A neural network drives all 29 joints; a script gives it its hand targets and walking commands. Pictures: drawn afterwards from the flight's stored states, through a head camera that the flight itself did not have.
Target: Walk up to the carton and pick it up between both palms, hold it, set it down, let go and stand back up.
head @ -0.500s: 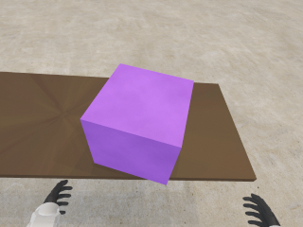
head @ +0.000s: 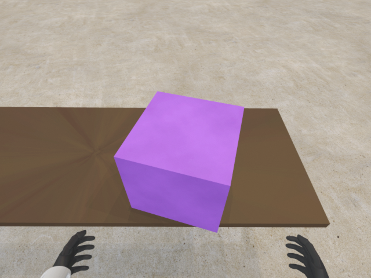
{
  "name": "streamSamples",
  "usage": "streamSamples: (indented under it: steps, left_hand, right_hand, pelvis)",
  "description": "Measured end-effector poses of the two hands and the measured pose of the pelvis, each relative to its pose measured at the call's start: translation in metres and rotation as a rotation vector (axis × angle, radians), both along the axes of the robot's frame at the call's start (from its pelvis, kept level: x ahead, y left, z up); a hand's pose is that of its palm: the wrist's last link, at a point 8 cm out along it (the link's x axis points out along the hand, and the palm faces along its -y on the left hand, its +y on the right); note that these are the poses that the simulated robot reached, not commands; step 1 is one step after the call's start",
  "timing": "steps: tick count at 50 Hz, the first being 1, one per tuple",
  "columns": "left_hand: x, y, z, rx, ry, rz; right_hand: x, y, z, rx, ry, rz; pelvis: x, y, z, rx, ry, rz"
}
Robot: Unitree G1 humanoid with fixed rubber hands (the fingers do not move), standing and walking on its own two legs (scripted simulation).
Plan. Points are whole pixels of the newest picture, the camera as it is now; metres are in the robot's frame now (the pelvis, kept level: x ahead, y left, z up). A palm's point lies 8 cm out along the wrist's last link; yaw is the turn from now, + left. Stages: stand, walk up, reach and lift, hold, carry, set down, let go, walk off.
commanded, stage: reach and lift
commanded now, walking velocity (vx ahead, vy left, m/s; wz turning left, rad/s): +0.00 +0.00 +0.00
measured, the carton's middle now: (185, 159) +0.44 +0.03 -0.03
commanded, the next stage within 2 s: none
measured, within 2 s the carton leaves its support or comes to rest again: neither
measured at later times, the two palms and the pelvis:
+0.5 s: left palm (63, 253) +0.18 +0.28 -0.02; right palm (299, 263) +0.18 -0.20 -0.02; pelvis +0.02 +0.00 +0.00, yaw +0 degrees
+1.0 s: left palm (58, 252) +0.18 +0.28 +0.00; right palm (289, 259) +0.18 -0.17 +0.01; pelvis +0.01 +0.00 +0.00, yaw +2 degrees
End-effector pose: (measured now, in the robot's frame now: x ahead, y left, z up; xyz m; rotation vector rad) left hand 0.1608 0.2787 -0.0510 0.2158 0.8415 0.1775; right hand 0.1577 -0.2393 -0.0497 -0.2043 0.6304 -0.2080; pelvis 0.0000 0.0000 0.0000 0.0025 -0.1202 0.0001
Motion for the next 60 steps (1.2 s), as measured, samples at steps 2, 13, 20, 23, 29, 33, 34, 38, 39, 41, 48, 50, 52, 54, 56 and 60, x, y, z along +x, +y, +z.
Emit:
streamSamples:
  steps: [2,13,20,23,29,33,34,38,39,41,48,50,52,54,56,60]
  left_hand:
    - [0.000,0.001,0.000,-0.012,-0.012,-0.006]
    - [0.013,-0.008,0.007,-0.092,-0.149,-0.040]
    - [0.022,-0.008,0.023,-0.095,-0.254,-0.071]
    - [0.023,-0.004,0.027,-0.091,-0.276,-0.081]
    - [0.017,0.003,0.031,-0.109,-0.314,-0.101]
    - [0.015,0.005,0.037,-0.118,-0.371,-0.120]
    - [0.015,0.005,0.039,-0.125,-0.386,-0.123]
    - [0.016,0.003,0.039,-0.148,-0.418,-0.146]
    - [0.016,0.003,0.040,-0.153,-0.428,-0.152]
    - [0.018,0.000,0.044,-0.153,-0.461,-0.168]
    - [0.019,-0.003,0.052,-0.163,-0.511,-0.183]
    - [0.017,-0.003,0.052,-0.168,-0.504,-0.176]
    - [0.016,-0.003,0.052,-0.175,-0.499,-0.171]
    - [0.018,-0.002,0.053,-0.177,-0.504,-0.165]
    - [0.022,-0.001,0.058,-0.173,-0.519,-0.160]
    - [0.036,-0.003,0.070,-0.186,-0.556,-0.162]
  right_hand:
    - [-0.001,0.001,0.004,-0.001,-0.010,-0.007]
    - [0.008,0.016,0.023,0.042,-0.086,-0.037]
    - [0.018,0.031,0.029,0.098,-0.160,-0.064]
    - [0.019,0.035,0.026,0.117,-0.173,-0.076]
    - [0.017,0.046,0.031,0.135,-0.223,-0.095]
    - [0.020,0.055,0.038,0.145,-0.266,-0.090]
    - [0.021,0.057,0.040,0.148,-0.278,-0.092]
    - [0.024,0.059,0.045,0.153,-0.311,-0.113]
    - [0.024,0.059,0.046,0.155,-0.316,-0.118]
    - [0.025,0.060,0.051,0.160,-0.340,-0.128]
    - [0.019,0.069,0.054,0.188,-0.361,-0.147]
    - [0.018,0.068,0.055,0.182,-0.360,-0.147]
    - [0.019,0.067,0.059,0.174,-0.364,-0.145]
    - [0.025,0.067,0.063,0.167,-0.369,-0.137]
    - [0.033,0.068,0.068,0.164,-0.380,-0.118]
    - [0.053,0.070,0.080,0.160,-0.402,-0.093]
  pelvis:
    - [0.001,0.001,0.001,0.002,-0.008,-0.003]
    - [0.010,0.002,0.004,0.001,-0.020,-0.012]
    - [0.018,0.004,0.004,-0.004,-0.005,-0.010]
    - [0.021,0.004,0.004,-0.006,-0.005,-0.008]
    - [0.025,0.005,0.003,-0.010,-0.011,0.001]
    - [0.025,0.004,0.002,-0.014,-0.016,0.009]
    - [0.025,0.004,0.002,-0.014,-0.017,0.012]
    - [0.024,0.004,0.001,-0.018,-0.024,0.021]
    - [0.023,0.004,0.001,-0.019,-0.026,0.021]
    - [0.022,0.004,0.000,-0.022,-0.029,0.022]
    - [0.016,0.005,-0.001,-0.025,-0.050,0.024]
    - [0.015,0.005,-0.001,-0.024,-0.051,0.025]
    - [0.013,0.005,-0.001,-0.022,-0.048,0.025]
    - [0.011,0.004,-0.001,-0.019,-0.043,0.024]
    - [0.010,0.004,-0.001,-0.018,-0.038,0.026]
    - [0.009,0.003,-0.001,-0.015,-0.030,0.031]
